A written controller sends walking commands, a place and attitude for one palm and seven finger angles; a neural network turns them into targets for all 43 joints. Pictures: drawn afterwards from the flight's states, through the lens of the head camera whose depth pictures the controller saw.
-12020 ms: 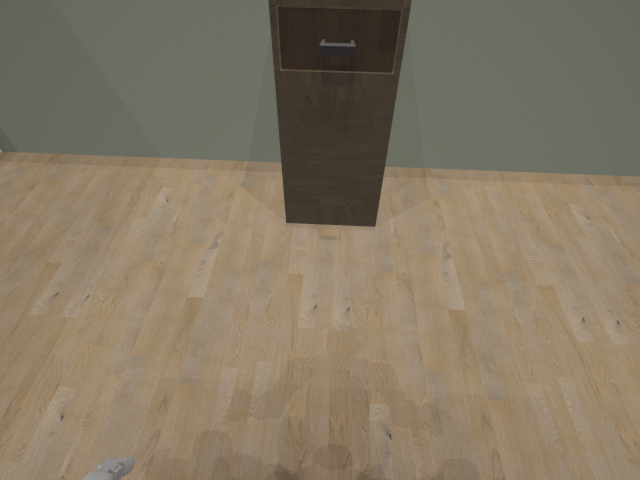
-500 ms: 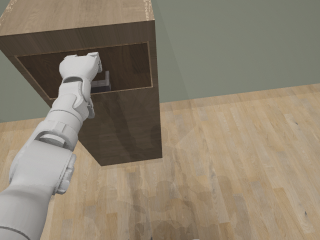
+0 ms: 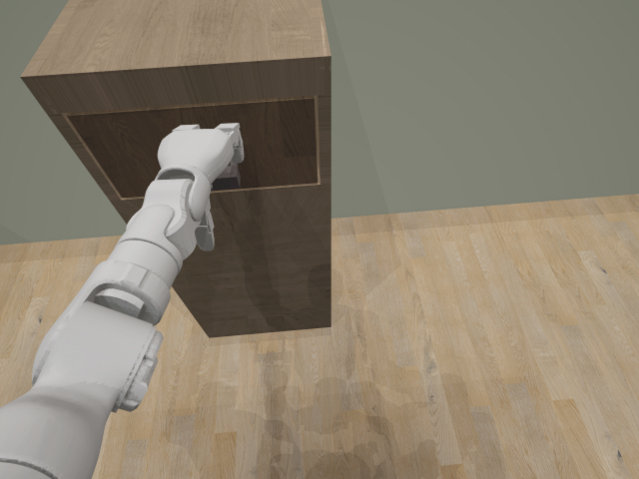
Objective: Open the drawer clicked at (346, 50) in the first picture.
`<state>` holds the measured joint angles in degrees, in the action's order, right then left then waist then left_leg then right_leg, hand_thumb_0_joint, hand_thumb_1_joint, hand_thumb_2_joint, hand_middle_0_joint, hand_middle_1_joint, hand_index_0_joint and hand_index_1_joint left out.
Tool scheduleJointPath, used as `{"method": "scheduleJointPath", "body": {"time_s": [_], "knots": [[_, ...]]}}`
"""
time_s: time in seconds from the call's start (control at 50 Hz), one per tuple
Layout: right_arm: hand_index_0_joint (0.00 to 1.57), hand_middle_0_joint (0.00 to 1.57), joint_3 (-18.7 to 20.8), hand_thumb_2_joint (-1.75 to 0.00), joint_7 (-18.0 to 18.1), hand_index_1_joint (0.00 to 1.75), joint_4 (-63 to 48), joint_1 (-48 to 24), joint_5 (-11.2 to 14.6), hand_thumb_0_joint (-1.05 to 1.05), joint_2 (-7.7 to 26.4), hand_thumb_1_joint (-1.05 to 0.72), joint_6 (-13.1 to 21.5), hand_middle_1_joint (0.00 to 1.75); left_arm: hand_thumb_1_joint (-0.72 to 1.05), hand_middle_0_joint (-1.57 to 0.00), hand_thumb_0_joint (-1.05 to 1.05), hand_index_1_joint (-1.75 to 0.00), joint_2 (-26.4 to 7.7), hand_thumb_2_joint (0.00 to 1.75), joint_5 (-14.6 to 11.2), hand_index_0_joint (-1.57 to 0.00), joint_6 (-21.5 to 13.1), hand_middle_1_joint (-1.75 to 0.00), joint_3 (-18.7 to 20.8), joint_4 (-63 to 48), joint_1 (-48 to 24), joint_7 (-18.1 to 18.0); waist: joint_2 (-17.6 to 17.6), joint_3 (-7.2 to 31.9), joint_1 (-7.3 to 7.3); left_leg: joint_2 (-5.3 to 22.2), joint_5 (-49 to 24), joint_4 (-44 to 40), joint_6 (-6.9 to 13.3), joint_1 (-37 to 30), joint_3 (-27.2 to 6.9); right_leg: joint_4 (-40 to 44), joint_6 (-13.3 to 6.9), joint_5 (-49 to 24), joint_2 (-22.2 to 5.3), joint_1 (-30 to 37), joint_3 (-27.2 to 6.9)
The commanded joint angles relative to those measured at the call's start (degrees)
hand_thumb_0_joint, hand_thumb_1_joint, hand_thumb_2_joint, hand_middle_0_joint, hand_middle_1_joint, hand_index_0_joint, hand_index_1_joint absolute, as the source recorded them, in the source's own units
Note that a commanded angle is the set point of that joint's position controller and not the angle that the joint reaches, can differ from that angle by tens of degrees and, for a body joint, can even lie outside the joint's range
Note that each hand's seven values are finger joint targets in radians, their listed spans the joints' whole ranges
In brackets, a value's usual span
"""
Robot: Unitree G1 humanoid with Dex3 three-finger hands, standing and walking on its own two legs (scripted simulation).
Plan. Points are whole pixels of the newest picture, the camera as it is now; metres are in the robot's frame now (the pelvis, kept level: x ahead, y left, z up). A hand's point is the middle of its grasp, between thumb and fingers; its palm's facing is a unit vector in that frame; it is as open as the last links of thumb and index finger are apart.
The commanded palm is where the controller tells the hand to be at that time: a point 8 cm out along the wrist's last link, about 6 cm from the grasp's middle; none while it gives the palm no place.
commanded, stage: move the hooked fingers above the handle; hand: left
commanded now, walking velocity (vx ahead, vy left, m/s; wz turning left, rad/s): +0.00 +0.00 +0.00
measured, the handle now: (206, 168) +0.57 +0.17 +0.03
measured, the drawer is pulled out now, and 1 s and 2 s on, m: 0.00 0.00 0.00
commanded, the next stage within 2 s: none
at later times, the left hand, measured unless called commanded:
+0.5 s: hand (242, 185) +0.49 +0.10 +0.07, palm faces -0.14 -0.04 -0.99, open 13.9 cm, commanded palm +0.50 +0.15 +0.14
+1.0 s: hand (167, 185) +0.49 +0.20 +0.08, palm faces -0.17 +0.07 -0.98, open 13.8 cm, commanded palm +0.49 +0.16 +0.13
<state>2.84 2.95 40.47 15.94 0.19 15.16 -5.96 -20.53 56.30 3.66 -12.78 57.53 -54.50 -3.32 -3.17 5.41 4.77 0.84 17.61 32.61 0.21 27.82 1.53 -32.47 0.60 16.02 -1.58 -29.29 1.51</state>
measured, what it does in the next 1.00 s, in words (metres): stands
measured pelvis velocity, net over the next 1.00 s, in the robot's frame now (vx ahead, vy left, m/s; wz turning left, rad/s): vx -0.01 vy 0.00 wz -0.01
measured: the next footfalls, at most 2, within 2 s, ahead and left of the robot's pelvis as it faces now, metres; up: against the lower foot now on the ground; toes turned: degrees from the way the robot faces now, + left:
none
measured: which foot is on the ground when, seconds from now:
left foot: down 0.00-1.00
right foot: down 0.00-1.00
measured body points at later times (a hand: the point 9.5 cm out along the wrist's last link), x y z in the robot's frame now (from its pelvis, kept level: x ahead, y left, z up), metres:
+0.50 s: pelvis +0.00 +0.00 +0.00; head +0.07 -0.01 +0.44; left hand +0.49 +0.10 +0.13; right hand +0.01 -0.27 -0.14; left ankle -0.03 +0.12 -0.73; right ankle -0.01 -0.13 -0.73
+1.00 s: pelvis -0.01 +0.00 +0.00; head +0.07 -0.02 +0.44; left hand +0.49 +0.19 +0.13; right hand +0.03 -0.28 -0.14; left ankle -0.03 +0.12 -0.73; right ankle -0.01 -0.13 -0.73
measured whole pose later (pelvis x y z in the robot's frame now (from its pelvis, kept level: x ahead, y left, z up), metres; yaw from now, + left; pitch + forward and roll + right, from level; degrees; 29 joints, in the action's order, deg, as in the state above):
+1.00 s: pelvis -0.01 +0.00 +0.00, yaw -1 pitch +14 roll +0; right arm 2.0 4.8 39.7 17.8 1.0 15.3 -5.1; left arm -27.0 57.8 6.7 -12.9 62.7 -57.1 -3.8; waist -3.0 4.9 5.1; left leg 1.3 16.9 32.9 0.1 29.7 2.0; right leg -32.7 0.5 15.1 -1.2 -31.4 0.9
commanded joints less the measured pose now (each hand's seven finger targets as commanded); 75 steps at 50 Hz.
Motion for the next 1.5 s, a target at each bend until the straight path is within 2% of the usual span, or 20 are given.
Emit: {"method": "scheduleJointPath", "body": {"time_s": [0.0, 0.06, 0.12, 0.22, 0.28, 0.36, 0.42, 0.46, 0.52, 0.6, 0.74, 0.8, 0.88, 0.96, 1.08, 1.16, 1.2, 1.34, 1.4, 1.48], "knots": [[0.2, 0.2, 2.78, -0.9, 0.62, 0.3, -3.25, 7.63, -0.68, 0.0, 6.64, -0.9, 2.48, 0.3, -0.5, -0.3, 0.0, -1.2, -14.21, 0.3, 3.3, -0.3, -10.06, -1.2, 9.17, -17.41, -33.2, -9.36, -1.03, 22.92, 1.93, -2.15, -23.71, 1.48, 1.74, -12.83, -1.26, -0.44, -2.33, -18.5, 3.5, 5.69, -0.29], [0.2, 0.2, 1.6, -0.9, -0.03, 0.3, -3.04, 5.73, -0.92, 0.0, 6.51, -0.9, 3.01, 0.3, -0.5, -0.3, 0.0, -1.2, -23.1, 0.3, 5.0, -0.3, -5.46, -1.2, 18.08, -12.44, -32.37, -19.78, 0.07, 22.56, -0.53, -2.94, -21.2, 1.14, 0.97, -4.27, -0.38, -2.15, -2.59, -18.01, 3.57, 8.35, 0.2], [0.2, 0.2, 0.81, -0.9, -0.84, 0.3, -3.08, 3.18, -1.11, 0.0, 6.52, -0.9, 2.7, 0.3, -0.5, -0.3, 0.0, -1.2, -21.04, 0.3, 7.33, -0.3, 3.92, -1.2, 13.96, -6.94, -32.38, -24.58, -1.88, 24.3, -0.22, -2.75, -20.43, 1.01, 0.44, -2.58, 1.73, -2.79, -2.42, -19.04, 3.12, 9.52, 0.58], [0.2, 0.2, 1.57, -0.9, -1.08, 0.3, -2.37, 4.28, 0.6, 0.0, 8.58, -0.9, 0.09, 0.3, -0.5, -0.3, 0.0, -1.2, -17.65, 0.3, 4.16, -0.3, 16.62, -1.2, 9.31, 5.33, -34.05, -16.78, 6.68, 29.58, 2.61, -2.68, -20.07, -0.23, 1.41, -3.9, 2.7, -0.6, -0.67, -24.03, 3.03, 15.88, -0.25], [0.2, 0.2, 3.07, -0.9, -0.19, 0.3, -3.68, 5.06, 0.95, 0.0, 9.27, -0.9, 0.03, 0.3, -0.5, -0.3, 0.0, -1.2, -2.35, 0.3, -1.44, -0.3, 12.63, -1.2, -2.8, -1.43, -34.34, -4.81, 8.32, 30.05, 6.54, -2.05, -22.8, 0.09, 2.79, -11.34, 1.56, 1.59, -0.14, -25.96, 2.96, 13.3, 0.14], [0.2, 0.2, 2.78, -0.9, 1.01, 0.3, -2.32, 6.23, 0.13, 0.0, 9.12, -0.9, 2.38, 0.3, -0.5, -0.3, 0.0, -1.2, 1.73, 0.3, -1.95, -0.3, -1.57, -1.2, -6.56, -11.6, -34.24, 2.24, 6.07, 22.5, 7.82, -2.01, -22.15, 0.76, 3.34, -15.12, -1.68, 2.42, -0.56, -19.57, 3.41, 4.79, 0.18], [0.2, 0.2, 2.89, -0.9, 1.11, 0.3, -0.89, 8.79, -0.59, 0.0, 8.19, -0.9, 3.57, 0.3, -0.5, -0.3, 0.0, -1.2, -5.15, 0.3, -0.52, -0.3, -10.9, -1.2, 0.2, -16.39, -37.13, -1.76, 0.24, 20.82, 5.8, -1.84, -21.56, 1.91, 2.26, -15.25, -3.12, 0.57, -1.86, -14.88, 3.73, -0.15, 0.13], [0.2, 0.2, 2.77, -0.9, 0.87, 0.3, -0.61, 10.12, -1.01, 0.0, 7.99, -0.9, 3.88, 0.3, -0.5, -0.3, 0.0, -1.2, -16.89, 0.3, 1.9, -0.3, -12.85, -1.2, 10.91, -16.8, -38.2, -9.19, -1.56, 23.09, 2.49, -2.16, -22.63, 2.23, 1.28, -11.54, -2.84, -1.13, -2.65, -15.3, 3.98, 2.14, 0.06], [0.2, 0.2, 1.01, -0.9, 0.1, 0.3, -2.11, 7.97, -1.42, 0.0, 6.46, -0.9, 3.49, 0.3, -0.5, -0.3, 0.0, -1.2, -25.8, 0.3, 4.34, -0.3, -6.77, -1.2, 19.41, -12.16, -34.33, -19.73, -1.08, 26.39, -0.63, -3.23, -23.31, 2.33, 0.85, -2.92, -0.78, -4.4, -2.81, -20.31, 3.57, 9.16, 0.67], [0.2, 0.2, -0.29, -0.9, 0.23, 0.3, -3.98, 2.97, -1.3, 0.0, 6.82, -0.9, 1.64, 0.3, -0.5, -0.3, 0.0, -1.2, -25.16, 0.3, 5.94, -0.3, 4.39, -1.2, 15.18, -6.91, -30.28, -24.92, 1.07, 28.63, -1.78, -2.78, -21.65, 2.38, 0.74, 1.16, 3.27, -4.36, -2.16, -23.87, 2.43, 14.29, -0.06], [0.2, 0.2, -0.63, -0.9, 1.72, 0.3, -4.18, -0.96, 1.88, 0.0, 8.42, -0.9, -1.39, 0.3, -0.5, -0.3, 0.0, -1.2, -26.38, 0.3, 1.67, -0.3, 18.33, -1.2, 14.57, 4.79, -30.85, -18.47, 13.44, 30.51, -1.37, -2.95, -16.2, -1.89, 1.42, 1.75, 4.81, -0.38, 0.37, -24.88, 1.79, 23.62, -1.2], [0.2, 0.2, -0.27, -0.9, 3.06, 0.3, -4.04, 1.06, 2.31, 0.0, 9.31, -0.9, -1.69, 0.3, -0.5, -0.3, 0.0, -1.2, -27.59, 0.3, 1.94, -0.3, 16.57, -1.2, 14.53, 6.77, -28.28, -11.4, 15.13, 25.73, 0.3, -2.81, -14.41, -2.9, 2.18, 1.04, 4.3, 1.41, 1.0, -24.03, 1.61, 22.11, -1.4], [0.2, 0.2, 1.3, -0.9, 3.39, 0.3, -5.06, 5.15, 1.5, 0.0, 9.22, -0.9, 0.46, 0.3, -0.5, -0.3, 0.0, -1.2, -14.0, 0.3, 4.28, -0.3, 6.1, -1.2, 3.53, -0.79, -28.61, -3.2, 9.1, 20.85, 4.62, -1.98, -15.16, -2.02, 2.94, -5.12, 2.77, 3.02, 0.15, -21.33, 2.09, 12.8, -1.04], [0.2, 0.2, 2.8, -0.9, 1.86, 0.3, -4.33, 7.65, 0.38, 0.0, 7.52, -0.9, 3.25, 0.3, -0.5, -0.3, 0.0, -1.2, 4.15, 0.3, 0.08, -0.3, -7.02, -1.2, -8.76, -14.37, -31.56, 0.39, 0.82, 19.94, 7.42, -1.42, -20.97, 1.37, 3.05, -16.89, -0.42, 2.84, -0.9, -16.03, 3.26, 0.74, -0.31], [0.2, 0.2, 3.33, -0.9, 0.45, 0.3, -0.46, 10.62, -0.95, 0.0, 7.81, -0.9, 5.15, 0.3, -0.5, -0.3, 0.0, -1.2, -13.65, 0.3, 1.56, -0.3, -12.86, -1.2, 8.03, -19.77, -42.35, -14.34, -6.42, 27.4, 4.22, -2.08, -22.92, 3.53, 0.55, -15.27, -3.28, -1.56, -2.55, -13.96, 3.97, -1.43, 0.3], [0.2, 0.2, 1.57, -0.9, -0.82, 0.3, -0.75, 7.7, -1.74, 0.0, 7.72, -0.9, 3.79, 0.3, -0.5, -0.3, 0.0, -1.2, -25.4, 0.3, 5.06, -0.3, -3.12, -1.2, 18.22, -11.32, -37.56, -24.26, -3.27, 29.72, 0.97, -3.03, -24.13, 3.82, 0.3, -5.81, -0.87, -4.51, -2.84, -19.26, 4.09, 6.17, 1.18], [0.2, 0.2, 0.53, -0.9, -0.88, 0.3, -1.51, 5.38, -1.42, 0.0, 7.36, -0.9, 2.77, 0.3, -0.5, -0.3, 0.0, -1.2, -22.91, 0.3, 5.85, -0.3, 3.43, -1.2, 14.05, -6.12, -36.35, -25.78, -1.59, 27.62, 1.35, -2.81, -21.34, 3.16, 0.6, -1.82, 1.07, -4.24, -2.29, -20.14, 3.45, 8.47, 0.85], [0.2, 0.2, -0.03, -0.9, 0.17, 0.3, -1.95, 3.04, 1.35, 0.0, 9.65, -0.9, -1.69, 0.3, -0.5, -0.3, 0.0, -1.2, -26.51, 0.3, 2.81, -0.3, 19.5, -1.2, 14.36, 12.26, -32.72, -15.0, 11.94, 26.78, 0.8, -2.66, -16.34, -1.05, 1.33, 2.45, 3.58, -0.66, 0.1, -22.67, 2.7, 18.25, -0.45], [0.2, 0.2, -0.78, -0.9, 1.94, 0.3, -3.28, 2.71, 2.12, 0.0, 9.82, -0.9, -2.36, 0.3, -0.5, -0.3, 0.0, -1.2, -25.74, 0.3, 2.49, -0.3, 18.77, -1.2, 12.47, 15.02, -27.92, -8.85, 15.93, 20.25, 1.13, -2.73, -11.39, -2.73, 1.86, 4.88, 3.79, 1.26, 0.54, -19.31, 2.06, 17.74, -0.62], [0.2, 0.2, -0.33, -0.9, 3.39, 0.3, -6.18, 4.96, 1.74, 0.0, 9.99, -0.9, -0.37, 0.3, -0.5, -0.3, 0.0, -1.2, -24.47, 0.3, 5.4, -0.3, 8.2, -1.2, 10.78, 9.08, -21.99, -1.76, 16.41, 17.12, 2.1, -2.09, -8.64, -1.94, 2.73, 5.03, 3.29, 1.9, 0.48, -16.39, 1.81, 14.45, -1.35]]}}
